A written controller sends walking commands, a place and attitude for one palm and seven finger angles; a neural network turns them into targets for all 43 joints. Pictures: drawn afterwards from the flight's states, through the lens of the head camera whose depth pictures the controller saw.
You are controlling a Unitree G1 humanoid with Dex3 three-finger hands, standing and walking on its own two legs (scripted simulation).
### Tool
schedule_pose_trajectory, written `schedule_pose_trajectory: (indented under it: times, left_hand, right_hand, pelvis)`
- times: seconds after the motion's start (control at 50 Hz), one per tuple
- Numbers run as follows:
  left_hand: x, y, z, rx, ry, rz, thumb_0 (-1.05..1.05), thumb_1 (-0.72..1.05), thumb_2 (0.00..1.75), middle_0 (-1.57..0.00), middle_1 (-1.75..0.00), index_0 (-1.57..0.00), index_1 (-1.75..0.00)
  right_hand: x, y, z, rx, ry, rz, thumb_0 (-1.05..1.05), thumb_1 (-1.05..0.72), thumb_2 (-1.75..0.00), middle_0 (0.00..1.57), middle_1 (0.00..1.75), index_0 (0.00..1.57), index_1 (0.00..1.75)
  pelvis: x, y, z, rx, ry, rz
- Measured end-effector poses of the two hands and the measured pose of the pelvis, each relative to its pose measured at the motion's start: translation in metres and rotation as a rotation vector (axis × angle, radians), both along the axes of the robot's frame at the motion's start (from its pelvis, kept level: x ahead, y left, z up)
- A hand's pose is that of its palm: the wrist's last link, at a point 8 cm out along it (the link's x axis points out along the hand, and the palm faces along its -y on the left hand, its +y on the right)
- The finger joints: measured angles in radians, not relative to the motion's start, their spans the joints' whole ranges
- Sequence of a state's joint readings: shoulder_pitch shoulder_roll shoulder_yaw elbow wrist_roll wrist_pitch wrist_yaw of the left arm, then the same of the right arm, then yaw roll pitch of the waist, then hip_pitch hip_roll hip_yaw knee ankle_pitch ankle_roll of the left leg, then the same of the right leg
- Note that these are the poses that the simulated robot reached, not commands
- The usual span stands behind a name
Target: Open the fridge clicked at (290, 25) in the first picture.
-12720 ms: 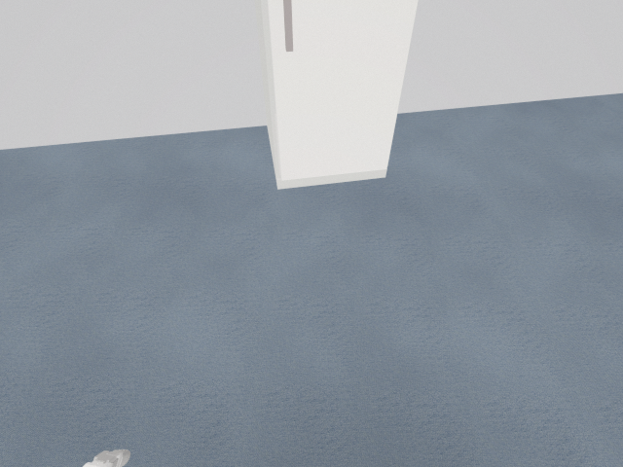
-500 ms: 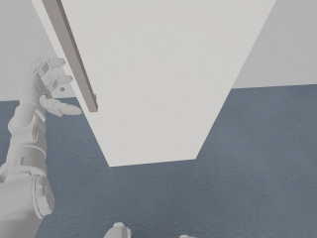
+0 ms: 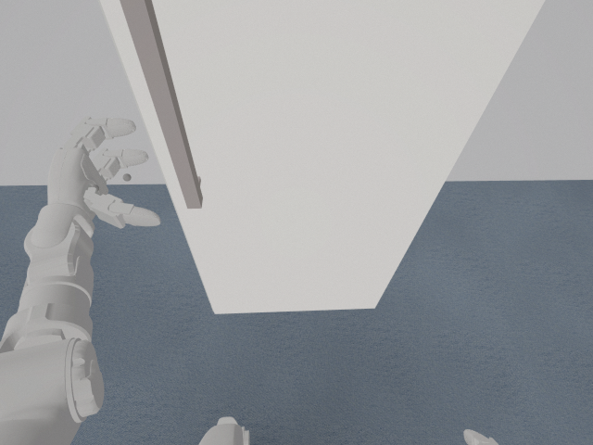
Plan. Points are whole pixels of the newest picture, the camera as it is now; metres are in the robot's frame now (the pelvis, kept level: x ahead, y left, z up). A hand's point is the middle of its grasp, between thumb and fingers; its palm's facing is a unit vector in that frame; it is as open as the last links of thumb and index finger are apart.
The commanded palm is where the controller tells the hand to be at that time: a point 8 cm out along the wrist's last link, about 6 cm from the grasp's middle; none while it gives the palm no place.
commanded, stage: move the hooked fingers beside the handle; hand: left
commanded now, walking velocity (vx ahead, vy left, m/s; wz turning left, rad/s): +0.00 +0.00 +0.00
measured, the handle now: (171, 103) +0.52 +0.18 +0.17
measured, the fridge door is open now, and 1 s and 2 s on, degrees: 0 0 0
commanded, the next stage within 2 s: feel for the door with the fingertips in 0.14 s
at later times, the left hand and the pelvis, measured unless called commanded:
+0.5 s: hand (149, 169) +0.46 +0.21 +0.10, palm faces +0.02 -1.00 +0.01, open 13.9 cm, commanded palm +0.43 +0.25 +0.10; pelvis +0.00 +0.01 +0.00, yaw -1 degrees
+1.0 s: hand (154, 160) +0.47 +0.20 +0.11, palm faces +0.06 -1.00 +0.01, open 13.8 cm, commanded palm +0.46 +0.25 +0.10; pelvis +0.01 +0.00 +0.00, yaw +0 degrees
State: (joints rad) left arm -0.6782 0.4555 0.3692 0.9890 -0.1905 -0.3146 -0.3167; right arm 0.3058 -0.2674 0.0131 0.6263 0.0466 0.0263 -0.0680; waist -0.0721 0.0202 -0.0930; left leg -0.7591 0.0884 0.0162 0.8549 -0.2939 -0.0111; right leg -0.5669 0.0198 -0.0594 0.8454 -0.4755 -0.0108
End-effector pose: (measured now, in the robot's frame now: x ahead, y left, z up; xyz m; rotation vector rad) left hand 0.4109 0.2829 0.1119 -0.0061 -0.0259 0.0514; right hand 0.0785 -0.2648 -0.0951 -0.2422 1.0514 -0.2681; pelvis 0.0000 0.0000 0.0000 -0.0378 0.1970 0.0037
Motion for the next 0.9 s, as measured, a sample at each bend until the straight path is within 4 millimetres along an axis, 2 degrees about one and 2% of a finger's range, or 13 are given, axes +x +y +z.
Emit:
schedule_pose_trajectory:
  times: [0.12,0.3,0.44,0.58,0.66,0.9]
  left_hand:
    - [0.006,-0.001,0.0,-0.006,0.004,-0.005,-0.01,-0.5,0.3,-0.3,-1.2,-0.31,-1.2]
    - [0.012,0.001,-0.004,0.0,0.01,-0.001,-0.01,-0.5,0.3,-0.3,-1.2,-0.3,-1.2]
    - [0.02,-0.011,-0.007,-0.005,0.008,-0.021,-0.01,-0.5,0.3,-0.3,-1.2,-0.3,-1.2]
    - [0.029,-0.033,-0.011,-0.015,0.018,-0.022,-0.01,-0.5,0.3,-0.3,-1.2,-0.3,-1.2]
    - [0.031,-0.039,-0.01,-0.011,0.013,-0.006,-0.01,-0.5,0.3,-0.3,-1.2,-0.31,-1.2]
    - [0.034,-0.028,-0.004,0.006,0.018,0.011,-0.01,-0.5,0.3,-0.3,-1.2,-0.3,-1.2]
  right_hand:
    - [-0.011,0.004,-0.003,0.004,0.02,-0.006,0.01,-0.9,-0.89,0.2,0.3,0.2,0.29]
    - [-0.045,0.007,-0.008,0.009,0.104,-0.049,0.01,-0.9,-0.89,0.2,0.3,0.2,0.29]
    - [-0.06,0.009,-0.01,0.009,0.149,-0.07,0.01,-0.9,-0.89,0.2,0.3,0.2,0.29]
    - [-0.056,0.012,-0.01,0.022,0.133,-0.07,0.01,-0.9,-0.89,0.2,0.3,0.2,0.29]
    - [-0.049,0.013,-0.01,0.035,0.106,-0.07,0.01,-0.9,-0.89,0.2,0.3,0.2,0.29]
    - [-0.036,0.006,-0.012,0.035,0.108,-0.049,0.01,-0.9,-0.89,0.2,0.3,0.2,0.29]
  pelvis:
    - [-0.003,0.002,-0.001,-0.002,0.006,-0.003]
    - [-0.004,0.006,-0.003,-0.005,0.017,-0.011]
    - [-0.003,0.009,-0.003,-0.008,0.025,-0.012]
    - [0.0,0.01,-0.003,-0.004,0.029,-0.017]
    - [0.002,0.009,-0.003,0.0,0.028,-0.025]
    - [0.005,0.002,-0.003,0.001,0.03,-0.013]
